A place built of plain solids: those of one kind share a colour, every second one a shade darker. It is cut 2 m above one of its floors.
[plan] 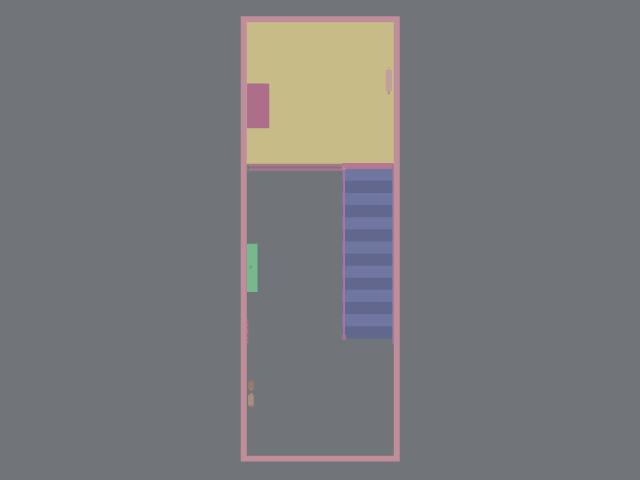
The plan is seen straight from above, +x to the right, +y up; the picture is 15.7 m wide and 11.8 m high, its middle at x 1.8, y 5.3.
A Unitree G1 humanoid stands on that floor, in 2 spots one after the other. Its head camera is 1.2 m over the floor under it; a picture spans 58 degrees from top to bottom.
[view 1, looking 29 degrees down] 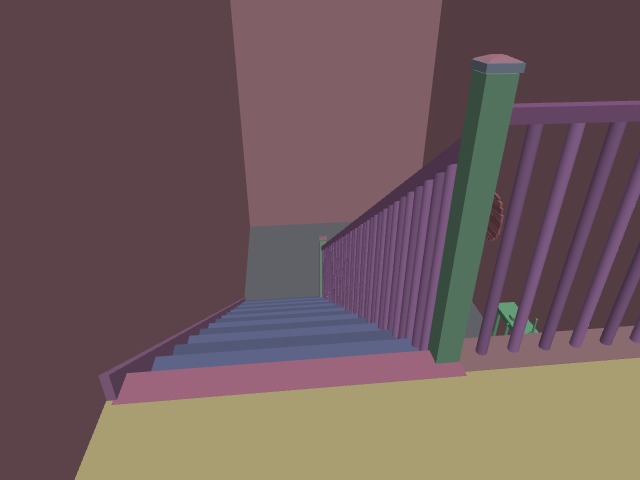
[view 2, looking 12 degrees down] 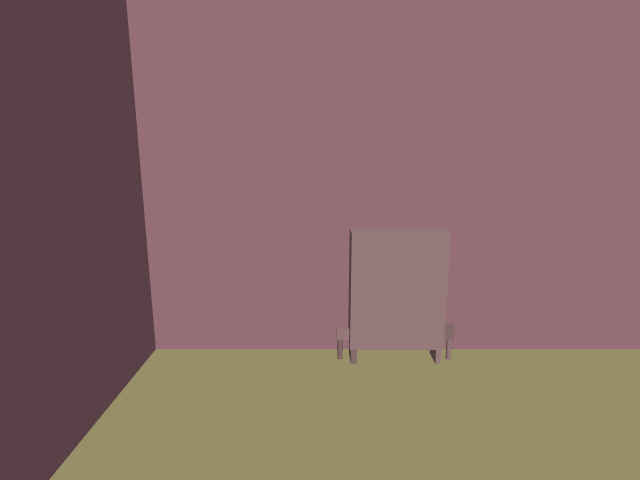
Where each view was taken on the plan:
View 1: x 2.99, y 8.28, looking -96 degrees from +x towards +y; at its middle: newel_foot_cap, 6.11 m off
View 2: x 1.17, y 9.65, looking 0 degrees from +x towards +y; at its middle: wall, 2.50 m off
